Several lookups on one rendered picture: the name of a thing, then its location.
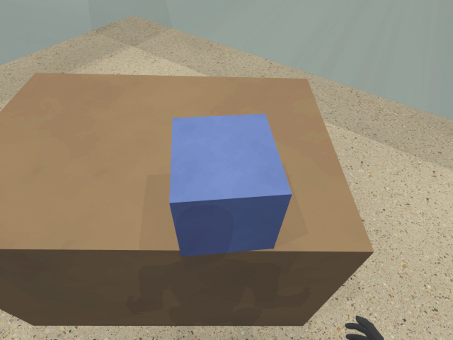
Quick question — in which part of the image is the pedestal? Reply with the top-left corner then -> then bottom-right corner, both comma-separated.
0,73 -> 374,326

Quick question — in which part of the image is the robot right hand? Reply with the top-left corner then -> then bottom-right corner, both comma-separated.
345,316 -> 384,340

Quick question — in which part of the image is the carton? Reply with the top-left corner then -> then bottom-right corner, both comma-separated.
169,114 -> 292,257

